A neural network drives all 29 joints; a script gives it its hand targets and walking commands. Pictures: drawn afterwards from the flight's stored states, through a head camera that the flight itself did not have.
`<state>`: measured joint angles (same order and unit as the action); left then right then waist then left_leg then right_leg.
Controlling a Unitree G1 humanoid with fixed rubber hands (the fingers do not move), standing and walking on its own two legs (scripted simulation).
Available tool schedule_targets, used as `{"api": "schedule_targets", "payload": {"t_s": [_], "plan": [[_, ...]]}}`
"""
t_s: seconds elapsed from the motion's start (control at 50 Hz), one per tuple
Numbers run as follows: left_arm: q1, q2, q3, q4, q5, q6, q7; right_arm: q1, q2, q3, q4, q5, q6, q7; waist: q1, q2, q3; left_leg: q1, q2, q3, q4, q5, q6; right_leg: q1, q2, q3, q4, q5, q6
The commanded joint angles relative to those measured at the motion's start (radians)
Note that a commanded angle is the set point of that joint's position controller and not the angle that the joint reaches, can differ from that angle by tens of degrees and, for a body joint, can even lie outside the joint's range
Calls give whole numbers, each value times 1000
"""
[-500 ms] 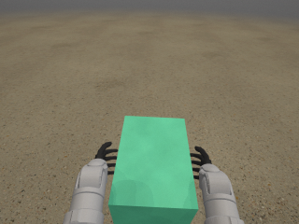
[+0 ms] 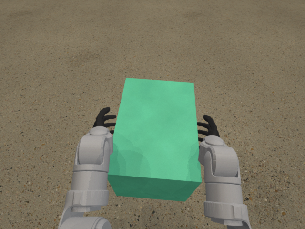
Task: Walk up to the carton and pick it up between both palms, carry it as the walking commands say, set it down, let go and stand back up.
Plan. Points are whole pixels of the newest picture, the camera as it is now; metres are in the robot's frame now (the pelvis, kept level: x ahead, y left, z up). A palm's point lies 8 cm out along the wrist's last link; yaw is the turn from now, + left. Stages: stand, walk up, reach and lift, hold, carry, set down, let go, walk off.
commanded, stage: carry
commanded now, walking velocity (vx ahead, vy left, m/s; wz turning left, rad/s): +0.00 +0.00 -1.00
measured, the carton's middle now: (155, 139) +0.39 -0.01 +0.02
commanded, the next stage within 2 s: none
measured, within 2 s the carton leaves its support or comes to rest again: neither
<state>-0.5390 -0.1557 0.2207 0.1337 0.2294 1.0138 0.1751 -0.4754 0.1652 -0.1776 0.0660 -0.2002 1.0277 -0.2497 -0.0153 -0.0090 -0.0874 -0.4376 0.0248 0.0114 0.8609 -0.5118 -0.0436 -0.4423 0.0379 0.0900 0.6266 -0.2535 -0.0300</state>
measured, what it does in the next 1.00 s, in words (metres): steps to the right, turning right: left foot, then right foot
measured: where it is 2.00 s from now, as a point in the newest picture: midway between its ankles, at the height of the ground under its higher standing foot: outside the picture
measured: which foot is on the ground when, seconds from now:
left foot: up 0.00-0.10, down 0.12-0.36, up 0.38-0.66, down 0.68-0.98, up 1.00-1.00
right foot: down 0.00-0.10, up 0.12-0.32, down 0.34-0.68, up 0.70-0.94, down 0.96-1.00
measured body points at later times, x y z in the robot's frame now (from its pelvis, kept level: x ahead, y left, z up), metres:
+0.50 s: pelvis +0.02 -0.04 -0.01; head +0.10 -0.06 +0.43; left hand +0.44 -0.06 +0.08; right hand +0.31 -0.32 +0.07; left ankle +0.00 +0.12 -0.68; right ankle +0.04 -0.13 -0.73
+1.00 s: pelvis +0.05 -0.09 -0.02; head +0.13 -0.13 +0.42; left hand +0.42 -0.28 +0.08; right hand +0.21 -0.46 +0.07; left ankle +0.03 +0.09 -0.70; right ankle +0.00 -0.20 -0.73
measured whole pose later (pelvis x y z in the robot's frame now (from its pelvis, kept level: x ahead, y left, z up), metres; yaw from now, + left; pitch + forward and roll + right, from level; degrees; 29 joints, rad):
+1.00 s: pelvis +0.05 -0.09 -0.02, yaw -47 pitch +9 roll -3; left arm -0.68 -0.17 0.22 -0.06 0.16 1.08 0.28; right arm -0.59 0.22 -0.31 -0.11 -0.14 1.06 -0.30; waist 0.02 -0.02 0.01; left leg -0.34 0.28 0.30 0.93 -0.52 -0.07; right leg -0.59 0.11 0.04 0.70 -0.26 -0.03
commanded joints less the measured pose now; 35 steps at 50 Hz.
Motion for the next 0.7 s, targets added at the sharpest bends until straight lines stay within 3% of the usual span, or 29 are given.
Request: {"api": "schedule_targets", "payload": {"t_s": [0.0, 0.04, 0.06, 0.08, 0.1, 0.12, 0.14, 0.16, 0.18, 0.22, 0.24, 0.28, 0.3, 0.32, 0.34, 0.36, 0.38, 0.4, 0.42, 0.44, 0.48, 0.54, 0.56, 0.58, 0.6, 0.62, 0.64, 0.66, 0.68], "plan": [[-625, -959, -576, -218, -444, 32, -160, -786, 978, 612, -206, 435, 14, 192, 44, -218, -353, 8, -77, 45, -112, 16, -45, 217, -168, 412, -177, 586, -98], [-525, -956, -560, -148, -419, 70, -129, -748, 949, 583, -205, 424, 50, 172, 42, -214, -383, 134, -50, 88, -297, 112, -43, 186, -133, 337, -86, 686, -90], [-471, -965, -561, -124, -417, 82, -117, -746, 935, 591, -253, 437, 52, 169, 19, -181, -458, 351, 34, 55, -423, 253, -21, 34, -97, 274, -12, 537, -39], [-620, -951, -582, -218, -446, 80, -107, -744, 956, 568, -210, 445, 59, 165, -10, -45, -475, 562, 166, 11, -509, 390, 20, -145, -61, 163, 107, 300, 3], [-685, -964, -579, -182, -436, 86, -90, -868, 911, 554, -225, 451, 57, 154, 15, 227, -444, 710, 429, -147, -462, 709, 94, -449, 61, -23, 301, -281, 49], [-626, -980, -593, -197, -450, 109, -92, -766, 896, 520, -229, 418, 63, 146, 12, 338, -429, 670, 624, -224, -347, 1127, 202, -501, 6, -124, 472, -416, 74], [-661, -970, -600, -222, -463, 117, -95, -736, 918, 512, -219, 403, 69, 139, 7, 238, -351, 571, 593, -136, -315, 1144, 203, -456, -84, -130, 472, -327, 78], [-663, -977, -569, -154, -460, 112, -95, -826, 897, 517, -253, 407, 62, 130, 13, 128, -352, 534, 532, -59, -315, 1022, 172, -407, -74, -109, 488, -246, 78], [-668, -994, -576, -177, -471, 108, -95, -873, 914, 548, -299, 422, 57, 127, 18, 143, -324, 532, 487, 46, -257, 1014, 139, -379, -100, -98, 438, -189, 83], [-774, -994, -592, -201, -473, 102, -74, -944, 898, 517, -298, 430, 52, 121, 17, 258, -332, 509, 382, 171, -181, 1022, 60, -295, -35, -156, 314, -140, 80], [-737, -997, -580, -154, -471, 112, -67, -902, 883, 496, -276, 421, 54, 115, 7, 295, -343, 505, 395, 184, -163, 1032, 49, -268, -26, -185, 223, -135, 72], [-676, -993, -567, -153, -461, 124, -62, -824, 913, 509, -253, 424, 65, 116, 3, 291, -399, 519, 385, 231, -54, 1082, 9, -142, 23, -215, 56, -60, 57], [-693, -979, -567, -167, -462, 123, -60, -770, 911, 491, -197, 410, 73, 112, 14, 269, -409, 453, 358, 237, 45, 1045, -14, -30, 55, -179, -68, 14, 46], [-698, -995, -555, -131, -457, 121, -62, -866, 872, 493, -243, 420, 63, 115, 33, 244, -423, 308, 341, 217, 138, 875, -42, 113, 12, -52, -124, 148, 7], [-689, -976, -525, -96, -441, 119, -62, -890, 883, 507, -213, 415, 68, 115, 37, 24, -390, 2, 259, 202, 252, 262, -73, 319, -114, 174, -81, 599, -67], [-570, -946, -482, -12, -406, 128, -62, -835, 856, 528, -226, 411, 76, 122, 30, -251, -415, -246, 65, 163, 356, -272, -132, 471, -242, 467, -6, 1281, -152], [-519, -954, -461, -24, -398, 128, -68, -907, 888, 570, -266, 458, 74, 129, 39, -196, -402, -261, 31, 63, 325, -333, -140, 480, -209, 506, -5, 1289, -180], [-541, -944, -465, -50, -401, 119, -73, -877, 903, 577, -234, 453, 73, 132, 37, -197, -435, -244, 44, 17, 306, -261, -137, 463, -194, 463, -28, 1092, -171], [-661, -962, -486, -138, -419, 91, -76, -1006, 928, 613, -307, 492, 47, 140, 38, -167, -470, -242, 16, -2, 237, -200, -123, 499, -178, 475, -65, 935, -156], [-638, -974, -482, -125, -422, 86, -84, -978, 931, 596, -303, 478, 40, 134, 37, -201, -478, -235, 16, -24, 226, -133, -101, 480, -169, 491, -104, 839, -150], [-692, -983, -510, -221, -423, 55, -83, -951, 959, 604, -317, 491, 24, 145, 42, -195, -528, -159, -18, -11, 111, -76, -91, 464, -150, 468, -111, 853, -148], [-588, -988, -510, -205, -405, 47, -80, -901, 965, 618, -322, 495, 18, 147, 54, -129, -552, -86, -33, -2, -17, -24, -72, 476, -146, 501, -127, 929, -156], [-630, -971, -523, -222, -412, 41, -79, -891, 955, 604, -308, 483, 16, 145, 56, -162, -543, -76, -33, -4, -70, -16, -66, 482, -141, 520, -123, 945, -160], [-623, -978, -522, -229, -419, 45, -78, -892, 964, 606, -311, 488, 21, 145, 61, -146, -554, -25, -33, 0, -151, 11, -54, 472, -127, 520, -116, 921, -152], [-558, -986, -534, -210, -417, 45, -79, -813, 946, 587, -308, 463, 22, 143, 57, -186, -577, 82, -16, 23, -202, 81, -50, 391, -107, 446, -94, 902, -129], [-504, -990, -540, -211, -405, 48, -76, -810, 953, 609, -330, 479, 23, 154, 56, -168, -566, 222, 34, 38, -297, 175, -30, 273, -78, 390, -69, 824, -101], [-594, -978, -551, -235, -415, 44, -72, -807, 945, 582, -287, 469, 23, 157, 25, -85, -550, 425, 120, 46, -459, 357, 18, 87, -45, 267, 24, 631, -45], [-632, -998, -572, -261, -425, 34, -68, -842, 950, 575, -299, 483, 9, 160, 30, 93, -512, 684, 309, 1, -490, 674, 68, -194, 35, 110, 136, 30, -7], [-664, -985, -579, -286, -428, 36, -65, -810, 931, 550, -254, 461, 9, 158, 38, 231, -503, 785, 524, -65, -338, 1006, 146, -420, 49, -23, 346, -295, 23]]}}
